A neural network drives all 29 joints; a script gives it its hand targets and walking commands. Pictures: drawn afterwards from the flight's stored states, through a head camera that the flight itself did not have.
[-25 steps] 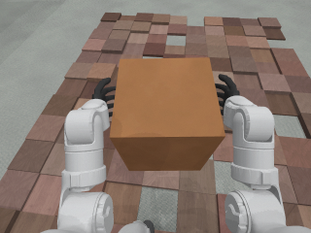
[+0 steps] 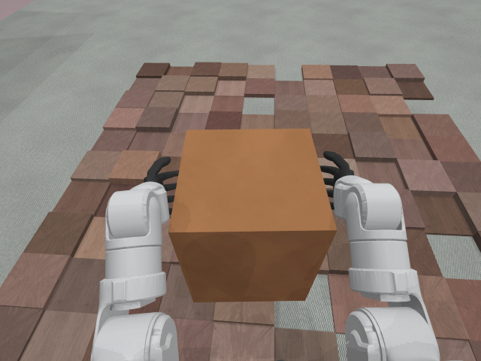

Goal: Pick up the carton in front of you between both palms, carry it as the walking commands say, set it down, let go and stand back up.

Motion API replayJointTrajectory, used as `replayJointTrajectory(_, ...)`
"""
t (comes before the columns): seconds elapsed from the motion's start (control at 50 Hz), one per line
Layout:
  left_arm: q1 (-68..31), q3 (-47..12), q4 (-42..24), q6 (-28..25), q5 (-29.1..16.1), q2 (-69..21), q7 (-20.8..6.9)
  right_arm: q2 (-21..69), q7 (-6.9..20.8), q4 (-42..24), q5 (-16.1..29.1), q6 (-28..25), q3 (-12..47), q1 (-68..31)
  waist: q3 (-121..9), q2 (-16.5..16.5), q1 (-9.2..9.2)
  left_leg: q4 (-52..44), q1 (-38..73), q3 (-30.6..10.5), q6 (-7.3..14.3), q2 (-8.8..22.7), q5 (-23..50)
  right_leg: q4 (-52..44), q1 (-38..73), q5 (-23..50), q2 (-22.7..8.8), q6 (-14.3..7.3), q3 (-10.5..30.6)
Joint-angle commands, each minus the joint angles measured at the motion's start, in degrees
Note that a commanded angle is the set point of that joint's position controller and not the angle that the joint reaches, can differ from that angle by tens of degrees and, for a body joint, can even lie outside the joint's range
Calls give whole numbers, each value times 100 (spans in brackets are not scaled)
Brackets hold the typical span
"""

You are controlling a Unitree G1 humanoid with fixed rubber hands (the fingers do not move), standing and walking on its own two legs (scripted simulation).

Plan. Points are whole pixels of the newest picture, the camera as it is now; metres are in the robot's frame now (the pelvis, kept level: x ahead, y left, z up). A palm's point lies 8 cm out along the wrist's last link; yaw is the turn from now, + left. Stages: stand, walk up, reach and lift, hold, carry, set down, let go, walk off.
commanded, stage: carry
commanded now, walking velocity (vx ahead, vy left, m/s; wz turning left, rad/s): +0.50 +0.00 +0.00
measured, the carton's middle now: (248, 219) +0.34 -0.01 +0.04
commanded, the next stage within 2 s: none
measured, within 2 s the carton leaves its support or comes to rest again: neither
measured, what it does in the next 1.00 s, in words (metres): climbs: left foot 0.04 m higher, then right foot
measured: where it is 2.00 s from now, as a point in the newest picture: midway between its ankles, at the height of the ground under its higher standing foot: (237, 166)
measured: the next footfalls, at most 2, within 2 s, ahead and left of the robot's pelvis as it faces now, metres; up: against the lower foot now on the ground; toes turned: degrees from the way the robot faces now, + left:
left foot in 0.42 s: +0.44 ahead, +0.10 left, +0.04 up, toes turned +6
right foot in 0.76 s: +0.57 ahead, -0.12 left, +0.04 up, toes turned -4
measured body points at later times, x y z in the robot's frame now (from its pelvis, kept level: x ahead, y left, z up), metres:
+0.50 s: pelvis +0.30 -0.01 -0.01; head +0.32 -0.01 +0.44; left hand +0.67 +0.13 +0.10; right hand +0.66 -0.17 +0.10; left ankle +0.40 +0.09 -0.71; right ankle +0.14 -0.10 -0.69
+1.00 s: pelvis +0.58 -0.05 +0.03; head +0.61 -0.06 +0.48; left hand +0.95 +0.12 +0.19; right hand +0.98 -0.18 +0.19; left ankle +0.59 +0.07 -0.65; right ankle +0.53 -0.12 -0.71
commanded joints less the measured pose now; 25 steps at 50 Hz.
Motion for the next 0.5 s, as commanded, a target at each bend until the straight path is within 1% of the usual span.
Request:
replayJointTrajectory(0.0, -3470, -3839, -558, -176, -2234, -5968, -1386, 6488, 1408, -926, 2568, -85, 3953, -3712, -2435, -751, 260, 2812, -2346, -132, 101, 312, 2123, 681, 4579, 1051, -1002, -758, 1033)
replayJointTrajectory(0.02, -3246, -3919, -538, -177, -2321, -5940, -1382, 6363, 1390, -1019, 2562, -40, 3962, -3519, -2733, -1513, 418, 3979, -3904, -297, -74, -156, -183, 674, 5579, 1635, -1812, -1078, 2436)
replayJointTrajectory(0.04, -3098, -3914, -679, -190, -2351, -5853, -1363, 6269, 1366, -1088, 2606, -18, 3988, -3522, -2704, -1288, 553, 4284, -4521, -384, -50, -132, -106, 379, 5608, 1282, -1756, -1113, 2579)
replayJointTrajectory(0.06, -3185, -4024, -950, -219, -2433, -5888, -1365, 6248, 1342, -1238, 2598, -31, 4026, -3524, -2737, -760, 455, 3985, -4401, -613, 70, 169, 394, 57, 5099, 175, -1833, -1013, 2683)
replayJointTrajectory(0.08, -3543, -4174, -1316, -273, -2523, -5973, -1355, 6291, 1329, -1454, 2625, -44, 4096, -3698, -2685, -569, 505, 3919, -4154, -676, 157, 351, 696, -34, 4527, -1, -1876, -1193, 2646)
replayJointTrajectory(0.1, -3762, -4265, -1586, -307, -2609, -5982, -1342, 6306, 1315, -1554, 2674, -61, 4151, -3756, -2461, -399, 409, 3860, -3968, -714, 201, 518, 968, -173, 3866, -244, -1767, -1169, 2385)
replayJointTrajectory(0.12, -3916, -4343, -1739, -337, -2663, -5947, -1329, 6280, 1302, -1595, 2715, -86, 4214, -3741, -2505, -309, 396, 3956, -3822, -643, 199, 542, 1159, -311, 3485, -597, -1715, -1236, 2200)
replayJointTrajectory(0.14, -3991, -4433, -1811, -370, -2711, -5914, -1321, 6269, 1291, -1619, 2728, -116, 4284, -3762, -2406, -299, 371, 3982, -3884, -569, 166, 564, 1257, -408, 3216, -957, -1623, -1315, 1969)
replayJointTrajectory(0.16, -4024, -4482, -1816, -402, -2730, -5859, -1315, 6195, 1274, -1625, 2699, -145, 4319, -3788, -2351, -447, 359, 3917, -4032, -546, 143, 611, 1320, -390, 3172, -895, -1531, -1361, 1749)
replayJointTrajectory(0.18, -4019, -4522, -1779, -431, -2748, -5787, -1316, 6099, 1253, -1618, 2672, -173, 4359, -3811, -2279, -516, 364, 3744, -4242, -498, 100, 643, 1305, -375, 3200, -865, -1440, -1392, 1545)
replayJointTrajectory(0.2, -4020, -4545, -1713, -452, -2769, -5713, -1318, 5985, 1232, -1588, 2620, -197, 4362, -3827, -2217, -529, 381, 3620, -4433, -473, 71, 676, 1289, -380, 3269, -844, -1407, -1440, 1464)
replayJointTrajectory(0.22, -4025, -4566, -1632, -465, -2786, -5638, -1318, 5862, 1211, -1529, 2574, -214, 4343, -3827, -2108, -470, 406, 3322, -4551, -403, 39, 704, 1281, -425, 3288, -805, -1362, -1470, 1332)
replayJointTrajectory(0.24, -4041, -4573, -1533, -471, -2800, -5575, -1313, 5744, 1193, -1447, 2528, -225, 4303, -3820, -2009, -403, 380, 2909, -4542, -373, 22, 751, 1302, -503, 3286, -704, -1362, -1459, 1233)
replayJointTrajectory(0.26, -4072, -4551, -1436, -470, -2797, -5513, -1303, 5621, 1178, -1350, 2478, -227, 4236, -3789, -1931, -370, 357, 2499, -4411, -257, 31, 734, 1479, -516, 3260, -356, -1309, -1407, 1058)
replayJointTrajectory(0.28, -4083, -4520, -1328, -461, -2788, -5454, -1293, 5538, 1172, -1235, 2443, -220, 4167, -3752, -1829, -369, 380, 2038, -4194, -176, 56, 691, 1773, -494, 3167, 38, -1218, -1321, 871)
replayJointTrajectory(0.3, -4055, -4464, -1198, -441, -2769, -5414, -1283, 5483, 1174, -1103, 2415, -205, 4099, -3705, -1737, -409, 395, 1643, -3969, -65, 98, 608, 2015, -478, 3125, 479, -1153, -1231, 703)
replayJointTrajectory(0.34, -3943, -4324, -928, -389, -2704, -5371, -1267, 5419, 1199, -809, 2377, -155, 3930, -3579, -1561, -489, 416, 863, -3488, 303, 165, 358, 2273, -417, 3112, 1209, -992, -1008, 321)
replayJointTrajectory(0.36, -3885, -4241, -782, -359, -2658, -5381, -1262, 5405, 1223, -650, 2358, -124, 3838, -3511, -1502, -564, 374, 549, -3121, 559, 216, 137, 1989, -312, 3024, 1571, -973, -875, 156)
replayJointTrajectory(0.38, -3812, -4159, -632, -334, -2605, -5408, -1261, 5432, 1253, -483, 2341, -102, 3751, -3477, -1572, -623, 283, 232, -2629, 732, 293, -68, 1893, 52, 2998, 2250, -958, -733, -6)
replayJointTrajectory(0.4, -3876, -4103, -573, -317, -2585, -5432, -1262, 5506, 1284, -338, 2352, -99, 3681, -3478, -1812, -517, 105, -273, -1751, 910, 395, -257, 2338, 781, 2863, 2813, -791, -532, -358)
replayJointTrajectory(0.42, -4092, -4066, -578, -295, -2588, -5523, -1263, 5478, 1292, -254, 2341, -134, 3584, -3509, -2365, -276, -88, 119, -41, 401, 810, -71, 2590, 1712, 1763, 3005, -545, -240, -461)
replayJointTrajectory(0.44, -4352, -4043, -723, -284, -2608, -5568, -1277, 5540, 1298, -316, 2357, -191, 3587, -3531, -2892, 685, -475, -280, 1266, -1175, 1366, 578, 2159, 3283, 442, 1890, -116, 1, -444)
replayJointTrajectory(0.46, -4598, -4095, -874, -261, -2700, -5672, -1290, 5627, 1298, -443, 2429, -207, 3614, -3706, -3023, 1967, -521, -887, 2142, -3081, 1854, 1589, 3213, 4763, -983, -1734, 619, 90, -131)
replayJointTrajectory(0.48, -4759, -4064, -924, -258, -2713, -5756, -1266, 5755, 1295, -684, 2587, -170, 3690, -3992, -2920, 1716, -391, -819, 2314, -3177, 1901, 1805, 4041, 5569, -1631, -3014, 549, -53, 495)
